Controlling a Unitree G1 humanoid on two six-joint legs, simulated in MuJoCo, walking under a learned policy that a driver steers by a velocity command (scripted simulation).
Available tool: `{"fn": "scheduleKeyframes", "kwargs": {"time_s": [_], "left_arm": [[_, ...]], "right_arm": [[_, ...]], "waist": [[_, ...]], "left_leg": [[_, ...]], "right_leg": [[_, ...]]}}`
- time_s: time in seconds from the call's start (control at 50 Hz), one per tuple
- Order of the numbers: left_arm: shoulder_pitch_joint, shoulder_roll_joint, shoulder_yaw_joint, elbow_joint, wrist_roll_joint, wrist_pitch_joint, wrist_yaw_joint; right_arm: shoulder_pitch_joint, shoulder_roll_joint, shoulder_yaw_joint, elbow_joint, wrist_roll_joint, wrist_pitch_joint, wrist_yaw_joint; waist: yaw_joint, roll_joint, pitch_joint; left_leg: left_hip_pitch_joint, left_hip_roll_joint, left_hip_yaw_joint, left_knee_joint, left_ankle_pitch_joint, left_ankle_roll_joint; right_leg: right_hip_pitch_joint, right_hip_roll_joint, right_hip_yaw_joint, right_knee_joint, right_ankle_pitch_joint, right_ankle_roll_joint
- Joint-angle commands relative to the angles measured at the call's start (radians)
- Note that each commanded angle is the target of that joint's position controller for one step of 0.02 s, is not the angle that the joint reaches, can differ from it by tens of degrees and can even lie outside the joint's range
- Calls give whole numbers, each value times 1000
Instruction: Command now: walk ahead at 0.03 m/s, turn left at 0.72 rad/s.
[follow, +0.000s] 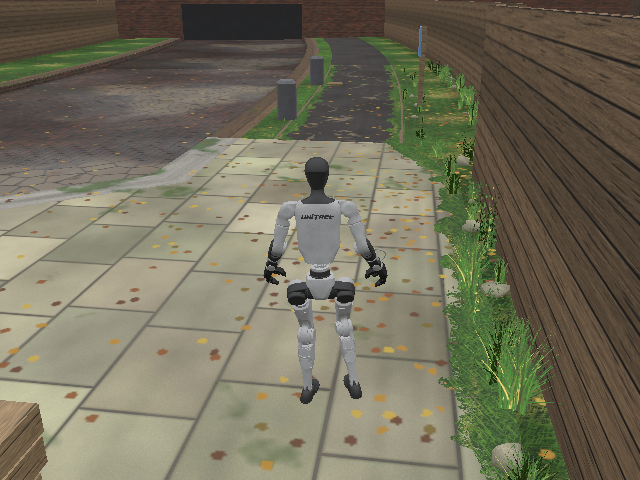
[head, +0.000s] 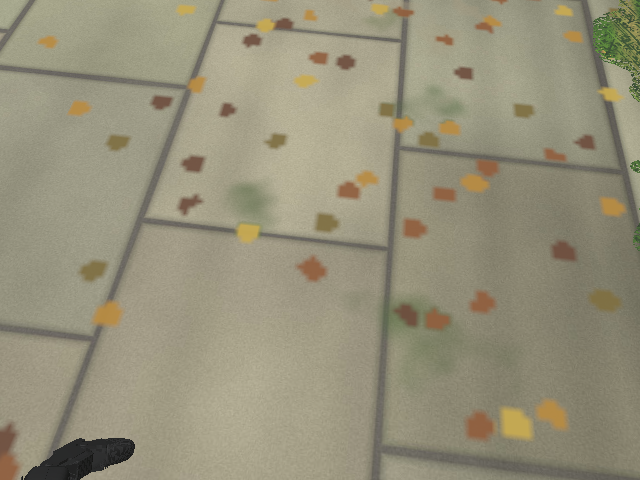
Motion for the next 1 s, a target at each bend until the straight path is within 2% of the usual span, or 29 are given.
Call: {"fn": "scheduleKeyframes", "kwargs": {"time_s": [0.02,0.08,0.12,0.14,0.16,0.18,0.2,0.22,0.24,0.26,0.32,0.36,0.42,0.48,0.5,0.52,0.54,0.56,0.58,0.62,0.72,0.78,0.82,0.86,0.9,0.94,0.96,0.98,1.0], "left_arm": [[43,90,26,-34,2,-17,-2],[65,95,20,-29,13,-34,-17],[99,49,2,-22,26,-46,-35],[82,58,-4,-30,45,-47,-43],[19,111,0,-58,52,-43,-38],[-9,108,-2,-60,47,-39,-35],[2,119,6,-75,26,-32,-33],[42,166,21,-69,5,-27,-30],[75,217,37,-74,-9,-23,-27],[97,240,51,-78,-15,-18,-19],[173,207,61,-87,-16,-3,-3],[202,206,74,-90,-19,4,1],[169,203,89,-109,-36,34,10],[93,191,91,-143,-55,56,11],[101,164,82,-150,-55,57,12],[169,102,64,-145,-47,58,10],[154,154,78,-170,-40,38,6],[144,211,89,-166,-33,26,1],[150,222,91,-149,-28,22,-4],[170,173,77,-126,-19,14,-14],[113,124,47,-167,-28,-22,-34],[79,95,34,-187,-20,-34,-37],[44,52,13,-206,-7,-48,-45],[-14,15,-6,-225,4,-60,-60],[-40,34,-1,-239,-8,-71,-72],[63,99,27,-216,-6,-81,-70],[194,142,46,-178,3,-85,-59],[324,216,67,-151,25,-81,-40],[391,286,73,-151,65,-61,-16]], "right_arm": [[-21,-133,-35,-86,-9,0,-3],[-26,-82,-1,-84,-23,-3,10],[-26,-8,37,-62,-32,-12,23],[36,29,49,-32,-49,-20,29],[133,-1,39,-16,-63,-27,33],[71,-29,32,-38,-66,-33,30],[-14,-81,17,-42,-56,-39,23],[-70,-88,9,-51,-50,-41,18],[-88,-74,8,-56,-45,-41,14],[-85,-57,9,-59,-39,-43,14],[-95,-16,9,-48,-19,-61,17],[-100,-12,5,-41,-10,-72,21],[-84,-10,3,-13,5,-82,29],[5,-19,-8,40,9,-83,37],[30,-53,-21,56,5,-77,35],[30,-126,-31,43,-19,-67,29],[9,-163,-39,31,-67,-74,38],[-42,-127,-29,11,-61,-89,32],[-63,-97,-19,10,-36,-100,19],[-15,-89,-9,27,-12,-114,-1],[158,-88,5,77,-36,-150,22],[164,-73,14,105,-43,-145,37],[156,-84,15,127,-28,-135,44],[181,-114,12,161,6,-120,46],[223,-146,4,190,19,-111,50],[202,-166,0,205,25,-110,46],[174,-160,3,204,30,-113,42],[171,-123,16,182,15,-124,40],[270,12,57,149,-28,-130,51]], "waist": [[2,163,-215],[-18,169,-238],[10,132,-221],[-22,47,-198],[-114,-115,-142],[-108,-213,-81],[-60,-173,-48],[-27,-148,-43],[-11,-151,-43],[-1,-164,-39],[39,-204,-97],[55,-183,-152],[44,-149,-205],[-14,-154,-200],[-12,-127,-200],[23,116,-224],[19,235,-134],[35,183,-78],[33,150,-46],[10,99,-38],[-62,83,21],[-51,56,103],[-43,67,105],[-47,76,92],[-50,100,68],[27,145,-19],[105,140,-100],[154,109,-228],[100,-189,-447]], "left_leg": [[193,238,-259,-99,-1,107],[192,266,-247,-31,142,117],[139,234,-204,-17,75,75],[130,179,-134,31,-85,23],[146,79,-18,107,-312,-33],[201,90,37,68,-255,-73],[208,94,60,62,-206,-77],[198,87,86,74,-180,-74],[170,78,107,93,-188,-72],[123,70,123,104,-210,-75],[3,41,116,185,-366,-89],[-71,46,82,234,-424,-103],[-20,47,74,150,-361,-120],[214,51,107,-132,-139,-100],[353,132,70,-194,-39,-71],[502,360,-176,-235,-130,40],[412,536,-379,-290,-311,146],[380,540,-343,-311,-444,146],[392,479,-258,-319,-480,101],[465,432,-137,-311,-400,48],[457,395,26,-338,-335,50],[382,379,134,-340,-31,86],[309,355,202,-324,198,96],[281,356,204,-308,329,111],[318,378,170,-255,428,112],[385,380,141,-135,608,67],[363,345,164,-12,673,28],[202,283,191,181,471,-29],[-160,159,221,575,-465,-106]], "right_leg": [[53,2,-48,-49,36,1],[151,-44,-88,-117,61,-23],[312,-67,-91,-329,231,-62],[351,-136,10,-402,332,-95],[275,-220,123,-422,392,-162],[131,-249,219,-481,197,-229],[106,-206,218,-492,96,-213],[119,-193,228,-488,63,-196],[150,-191,261,-480,66,-203],[192,-200,301,-470,81,-221],[367,-209,387,-429,281,-271],[492,-227,435,-402,439,-289],[524,-194,425,-377,510,-259],[365,-113,384,-366,341,-198],[234,-60,338,-322,166,-155],[3,74,160,-109,-216,-101],[-197,59,78,71,-245,-76],[-248,-32,48,178,-150,-71],[-289,-45,20,222,-67,-63],[-372,-78,-21,352,35,-44],[-482,-143,-84,483,178,-24],[-435,-131,-63,337,226,-4],[-293,-118,-116,134,261,-4],[-163,-117,-216,-17,258,-12],[-64,-78,-226,-124,223,-35],[97,-33,-202,-254,242,-83],[288,-20,-209,-354,384,-120],[582,-129,-136,-295,686,-161],[1003,-482,161,-132,1238,-306]]}}
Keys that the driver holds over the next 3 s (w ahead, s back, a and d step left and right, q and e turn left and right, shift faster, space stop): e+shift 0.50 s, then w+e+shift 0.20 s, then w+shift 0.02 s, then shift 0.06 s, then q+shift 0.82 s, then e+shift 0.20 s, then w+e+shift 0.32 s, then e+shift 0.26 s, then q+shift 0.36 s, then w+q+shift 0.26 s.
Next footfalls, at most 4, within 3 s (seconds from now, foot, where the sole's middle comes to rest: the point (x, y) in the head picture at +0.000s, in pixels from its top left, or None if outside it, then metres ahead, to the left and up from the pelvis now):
0.14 right None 0.11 -0.16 -0.77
0.50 left None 0.08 0.06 -0.77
0.98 right None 0.23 -0.32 -0.77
1.42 left None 0.29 -0.05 -0.77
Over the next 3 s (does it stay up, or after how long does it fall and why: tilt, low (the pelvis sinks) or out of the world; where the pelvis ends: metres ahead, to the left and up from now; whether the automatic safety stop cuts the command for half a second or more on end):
stays up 0.64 -0.21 0.01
